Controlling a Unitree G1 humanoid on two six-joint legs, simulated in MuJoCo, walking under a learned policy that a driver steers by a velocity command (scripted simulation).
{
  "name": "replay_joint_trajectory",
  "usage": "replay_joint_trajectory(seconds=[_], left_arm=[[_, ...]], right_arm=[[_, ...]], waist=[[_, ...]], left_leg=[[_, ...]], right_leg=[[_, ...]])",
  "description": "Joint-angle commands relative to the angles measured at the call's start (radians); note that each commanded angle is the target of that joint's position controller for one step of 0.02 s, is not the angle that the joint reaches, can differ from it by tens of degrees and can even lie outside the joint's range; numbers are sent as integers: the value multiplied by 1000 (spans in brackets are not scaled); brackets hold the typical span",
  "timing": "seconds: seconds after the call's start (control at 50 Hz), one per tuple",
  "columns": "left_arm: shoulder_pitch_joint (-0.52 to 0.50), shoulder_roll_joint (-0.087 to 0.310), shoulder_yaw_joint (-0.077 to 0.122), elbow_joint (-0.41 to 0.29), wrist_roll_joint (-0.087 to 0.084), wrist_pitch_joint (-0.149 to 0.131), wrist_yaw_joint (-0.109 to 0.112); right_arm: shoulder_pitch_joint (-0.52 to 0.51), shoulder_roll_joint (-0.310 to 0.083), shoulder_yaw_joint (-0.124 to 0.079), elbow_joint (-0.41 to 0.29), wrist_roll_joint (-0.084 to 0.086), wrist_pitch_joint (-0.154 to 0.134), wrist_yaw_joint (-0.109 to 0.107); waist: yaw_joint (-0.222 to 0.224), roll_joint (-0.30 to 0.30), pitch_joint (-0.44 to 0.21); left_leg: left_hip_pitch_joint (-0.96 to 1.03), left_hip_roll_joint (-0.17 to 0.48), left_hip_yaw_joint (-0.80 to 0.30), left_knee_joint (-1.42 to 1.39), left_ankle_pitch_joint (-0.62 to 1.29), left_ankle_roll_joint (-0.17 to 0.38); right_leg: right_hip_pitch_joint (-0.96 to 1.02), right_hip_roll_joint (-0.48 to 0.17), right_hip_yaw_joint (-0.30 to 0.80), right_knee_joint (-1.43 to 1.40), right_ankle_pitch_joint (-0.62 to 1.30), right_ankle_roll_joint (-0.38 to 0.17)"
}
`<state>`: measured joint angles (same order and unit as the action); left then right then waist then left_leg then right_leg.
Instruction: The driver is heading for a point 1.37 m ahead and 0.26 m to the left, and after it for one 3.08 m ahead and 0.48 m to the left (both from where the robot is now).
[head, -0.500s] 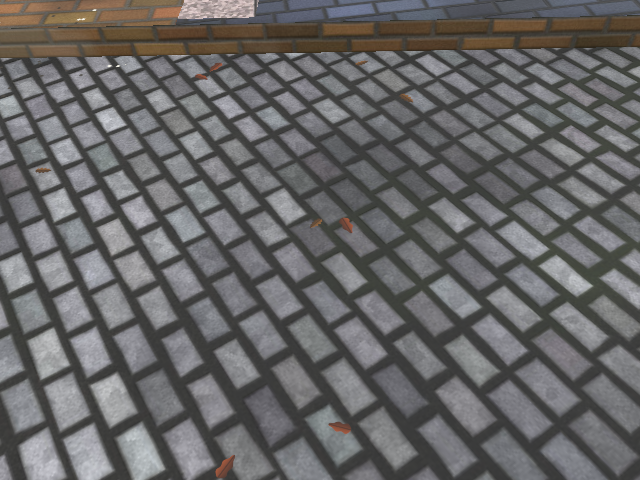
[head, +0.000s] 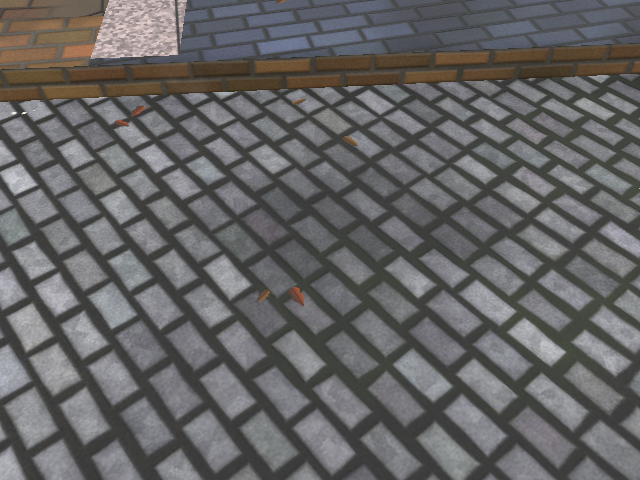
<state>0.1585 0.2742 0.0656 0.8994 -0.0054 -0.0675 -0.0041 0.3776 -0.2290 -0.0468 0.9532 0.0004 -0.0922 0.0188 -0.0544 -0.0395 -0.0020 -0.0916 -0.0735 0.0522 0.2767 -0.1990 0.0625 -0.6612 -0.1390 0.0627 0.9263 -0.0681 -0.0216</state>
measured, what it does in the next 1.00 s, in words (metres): goes down, turning left: right foot 0.14 m lower, then left foot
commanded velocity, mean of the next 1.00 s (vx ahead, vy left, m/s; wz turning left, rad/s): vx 0.13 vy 0.00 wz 0.36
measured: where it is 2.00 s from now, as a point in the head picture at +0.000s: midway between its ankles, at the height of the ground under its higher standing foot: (278, 416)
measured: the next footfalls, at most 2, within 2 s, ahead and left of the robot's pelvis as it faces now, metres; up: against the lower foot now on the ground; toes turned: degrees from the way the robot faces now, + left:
right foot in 0.28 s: +0.32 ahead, -0.18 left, -0.14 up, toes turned +3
left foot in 0.78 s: +0.27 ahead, +0.05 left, -0.14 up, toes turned +24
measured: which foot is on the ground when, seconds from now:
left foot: down 0.00-0.28, up 0.30-0.76, down 0.78-1.00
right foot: up 0.00-0.26, down 0.28-0.78, up 0.80-1.00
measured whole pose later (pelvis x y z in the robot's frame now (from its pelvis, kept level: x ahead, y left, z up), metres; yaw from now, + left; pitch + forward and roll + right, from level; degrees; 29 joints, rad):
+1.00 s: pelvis +0.26 -0.04 -0.14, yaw +24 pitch +3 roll -2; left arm 0.18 0.29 0.09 0.83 0.01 0.00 0.03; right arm 0.27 -0.23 -0.06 0.72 0.00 -0.01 -0.02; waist 0.01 -0.03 -0.04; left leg -0.29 -0.02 0.00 0.48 -0.25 0.07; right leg -0.66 -0.06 0.00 1.11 -0.19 0.05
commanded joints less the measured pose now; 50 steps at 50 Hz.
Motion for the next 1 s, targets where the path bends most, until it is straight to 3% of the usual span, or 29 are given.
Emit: replay_joint_trajectory(seconds=[0.02, 0.04, 0.1, 0.2, 0.24, 0.28, 0.3, 0.32, 0.34, 0.36, 0.38, 0.4, 0.42, 0.46, 0.5, 0.54, 0.58, 0.64, 0.72, 0.76, 0.78, 0.8, 0.82, 0.84, 0.86, 0.88, 0.9, 0.94, 1.0], left_arm=[[-59, 65, 23, -73, -5, -20, -16], [-113, 64, 18, -95, 0, -35, -16], [-139, 16, 3, -99, 23, -48, -45], [-194, 39, -10, -127, 4, -23, -73], [-123, 48, -11, -86, -6, -25, -75], [179, 74, 8, 29, 14, -32, -61], [319, 135, 14, 75, 39, -33, -60], [364, 186, 29, 98, 21, -18, -61], [298, 170, 28, 47, 7, -1, -63], [204, 158, 21, 12, 17, 16, -54], [107, 189, 20, 1, 20, 24, -38], [26, 175, 10, -30, 32, 32, -18], [-36, 137, -4, -48, 35, 38, -1], [-92, 107, -15, -70, 41, 36, 13], [-24, 93, -19, -54, 48, 36, 52], [41, 92, -12, -38, 40, 47, 89], [35, 113, 0, -53, 31, 65, 103], [-6, 153, 19, -90, 20, 77, 90], [13, 178, 42, -101, -1, 89, 66], [43, 169, 45, -95, -2, 99, 62], [93, 137, 39, -75, 10, 102, 53], [83, 63, 16, -108, 42, 98, 41], [-38, 64, 9, -190, 42, 78, 39], [-123, 118, 24, -207, 17, 66, 38], [-110, 126, 31, -199, 3, 67, 39], [-73, 129, 37, -168, 15, 69, 47], [-48, 140, 42, -153, 21, 73, 48], [1, 118, 41, -128, 16, 66, 35], [-39, 91, 39, -133, 12, 34, 26]], right_arm=[[56, -132, -28, -21, 8, -13, -36], [41, -141, -30, -21, 26, -12, -61], [44, -139, -25, -27, 18, 3, -80], [78, -125, -27, -57, 29, 40, -91], [106, -107, -28, -64, 25, 61, -107], [144, -67, -17, -42, 11, 71, -86], [289, 14, -3, -2, 18, 69, -64], [372, -10, 11, -19, 62, 60, -54], [326, -82, 1, -47, 77, 50, -49], [225, -112, -11, -72, 75, 54, -59], [123, -77, -1, -140, 76, 71, -79], [28, -84, -1, -180, 63, 104, -104], [6, -111, -11, -190, 37, 136, -122], [-3, -133, -40, -196, 16, 155, -126], [-53, -107, -46, -236, 8, 147, -122], [-111, -56, -33, -280, -1, 136, -106], [-177, -11, -12, -316, -4, 136, -78], [-233, -45, -22, -353, 12, 146, -39], [-269, -76, -40, -377, 14, 149, -17], [-239, -83, -52, -366, 18, 141, -14], [-186, -125, -73, -354, 23, 138, -20], [-129, -242, -103, -359, 17, 133, -34], [-103, -298, -104, -379, -16, 117, -30], [-44, -253, -95, -358, -37, 101, -25], [-61, -225, -87, -335, -23, 91, -27], [-99, -190, -76, -329, 7, 95, -34], [-141, -159, -64, -326, 22, 98, -38], [-142, -151, -57, -309, 6, 85, -41], [-111, -167, -62, -288, -6, 45, -44]], waist=[[18, 85, 59], [24, 67, 99], [-6, 68, 62], [-55, 83, 75], [-43, 56, 45], [77, -27, -76], [81, -206, -248], [85, -283, -411], [103, -185, -459], [90, -111, -392], [37, -95, -356], [25, -67, -266], [10, -36, -182], [-6, -65, -38], [11, -85, 13], [25, -82, -19], [47, -111, -58], [45, -95, -52], [70, -74, -9], [64, -24, -24], [50, 47, -45], [52, 316, -80], [9, 379, -135], [-51, 216, -188], [-19, 199, -149], [7, 142, -129], [31, 163, -90], [59, 178, -51], [55, 123, -15]], left_leg=[[83, 296, -193, -58, 346, 180], [28, 244, -140, -43, 264, 144], [-147, 214, -93, 89, 130, 110], [-42, 217, -195, 398, 12, 68], [3, 194, -225, 607, -52, 47], [-212, 92, -162, 952, -224, -14], [-550, 6, -150, 1351, -806, -84], [-755, 41, -227, 1611, -845, -128], [-803, 81, -258, 1595, -719, -122], [-797, 100, -236, 1624, -636, -132], [-813, 127, -178, 1682, -512, -144], [-799, 147, -130, 1717, -442, -149], [-737, 137, -112, 1729, -425, -145], [-631, 132, -125, 1490, -199, -140], [-643, 117, -122, 1290, -52, -153], [-666, 124, -101, 1022, 17, -152], [-587, 127, -67, 789, 59, -141], [-446, 135, -39, 644, 2, -115], [-367, 111, 20, 473, -114, -50], [-234, 75, 49, 320, -85, -13], [-97, 80, -1, 231, 11, 17], [96, 322, -358, 157, 359, 106], [155, 511, -629, 128, 573, 330], [154, 479, -585, 95, 407, 344], [137, 426, -503, 90, 207, 277], [93, 374, -449, 70, -32, 211], [16, 341, -421, 26, -206, 177], [-78, 303, -404, -48, -343, 156], [-76, 303, -370, -79, -242, 143]], right_leg=[[-176, -22, 36, -87, 171, -4], [-138, -5, 24, -234, 265, 1], [123, 56, -19, -374, 564, -10], [123, 46, 61, -563, 537, 0], [193, 15, 78, -692, 626, 9], [640, 19, -18, -692, 808, 20], [1090, -129, 39, -324, 1348, -34], [1275, -283, 179, -167, 1433, -142], [1205, -304, 233, -231, 1146, -197], [1034, -311, 244, -297, 957, -226], [857, -391, 356, -425, 658, -307], [663, -420, 396, -540, 466, -345], [506, -384, 311, -600, 368, -323], [275, -230, 97, -658, 91, -212], [285, -157, -42, -645, 150, -190], [408, -145, -72, -619, 202, -196], [462, -160, -86, -628, 151, -199], [406, -212, -81, -655, 5, -201], [421, -238, -76, -605, -188, -152], [397, -215, -120, -492, -205, -87], [323, -170, -178, -356, -236, -28], [70, -49, -286, 36, -484, 75], [-186, 102, -150, 289, -654, 124], [-228, 96, -31, 376, -587, 115], [-266, 81, -21, 378, -490, 97], [-264, 54, -15, 340, -388, 88], [-231, 43, -17, 291, -289, 87], [-166, 55, -36, 250, -146, 78], [-167, 51, -8, 87, -1, 69]])
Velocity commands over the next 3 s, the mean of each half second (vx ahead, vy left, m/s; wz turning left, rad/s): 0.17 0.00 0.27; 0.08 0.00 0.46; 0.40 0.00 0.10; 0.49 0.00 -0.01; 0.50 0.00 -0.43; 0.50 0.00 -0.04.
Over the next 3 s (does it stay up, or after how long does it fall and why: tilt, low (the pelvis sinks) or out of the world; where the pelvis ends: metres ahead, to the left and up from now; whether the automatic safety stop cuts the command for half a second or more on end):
stays up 1.30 0.26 -0.16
